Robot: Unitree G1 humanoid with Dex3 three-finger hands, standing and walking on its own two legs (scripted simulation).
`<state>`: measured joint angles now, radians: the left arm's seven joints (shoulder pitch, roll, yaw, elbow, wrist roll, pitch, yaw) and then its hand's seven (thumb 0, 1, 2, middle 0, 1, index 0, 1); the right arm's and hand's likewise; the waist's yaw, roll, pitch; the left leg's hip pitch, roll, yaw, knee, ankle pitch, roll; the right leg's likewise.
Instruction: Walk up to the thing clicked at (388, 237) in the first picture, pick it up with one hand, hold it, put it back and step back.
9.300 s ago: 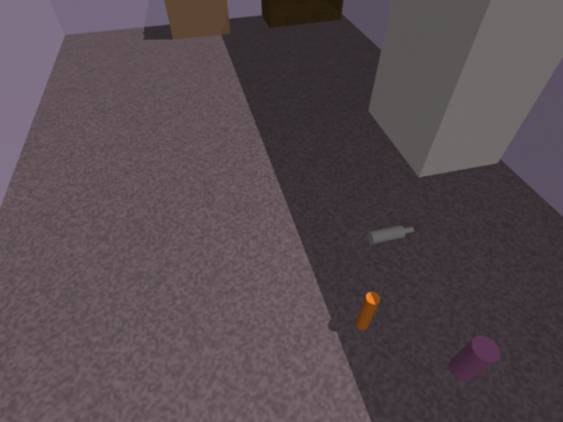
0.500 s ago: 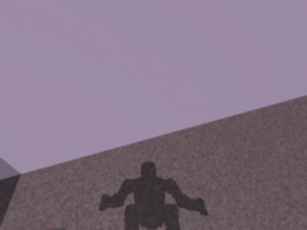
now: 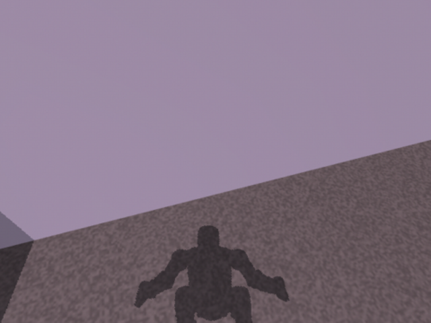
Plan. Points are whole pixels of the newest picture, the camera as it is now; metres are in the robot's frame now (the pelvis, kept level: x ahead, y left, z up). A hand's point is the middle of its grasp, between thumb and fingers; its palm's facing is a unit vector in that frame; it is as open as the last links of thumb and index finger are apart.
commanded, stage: stand
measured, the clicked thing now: out of the picture -0.62 -1.11 -0.75
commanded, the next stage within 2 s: none
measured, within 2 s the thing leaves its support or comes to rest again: neither
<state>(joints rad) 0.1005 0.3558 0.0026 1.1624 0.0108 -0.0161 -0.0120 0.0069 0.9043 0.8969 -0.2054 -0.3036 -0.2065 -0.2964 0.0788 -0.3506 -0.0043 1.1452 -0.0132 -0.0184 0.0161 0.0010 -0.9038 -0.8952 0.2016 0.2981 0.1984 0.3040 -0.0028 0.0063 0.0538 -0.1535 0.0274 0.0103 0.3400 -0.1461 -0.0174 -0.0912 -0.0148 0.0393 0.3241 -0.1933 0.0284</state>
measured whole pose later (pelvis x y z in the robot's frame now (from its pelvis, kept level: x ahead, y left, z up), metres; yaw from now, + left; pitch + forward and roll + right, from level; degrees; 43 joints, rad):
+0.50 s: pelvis +0.01 +0.01 +0.00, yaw +1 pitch -2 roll +0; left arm 0.12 0.35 0.00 1.14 0.01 -0.01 -0.01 0.01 0.90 0.90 -0.21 -0.30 -0.21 -0.30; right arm 0.09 -0.35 -0.01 1.15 -0.01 -0.02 0.01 0.00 -0.90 -0.90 0.20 0.30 0.20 0.30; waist -0.01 0.00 0.05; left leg -0.15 0.01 0.01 0.34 -0.15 -0.01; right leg -0.08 -0.03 0.03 0.32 -0.20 0.04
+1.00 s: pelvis +0.02 +0.00 +0.00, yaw +1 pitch -2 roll +0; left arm 0.12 0.35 0.00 1.13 0.01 -0.01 -0.01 0.01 0.90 0.90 -0.21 -0.30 -0.21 -0.30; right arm 0.09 -0.35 -0.01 1.14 -0.01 -0.01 0.01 0.00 -0.90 -0.90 0.20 0.30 0.20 0.30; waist -0.01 0.00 0.05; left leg -0.15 0.01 0.00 0.34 -0.16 -0.01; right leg -0.07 -0.03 0.02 0.31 -0.21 0.04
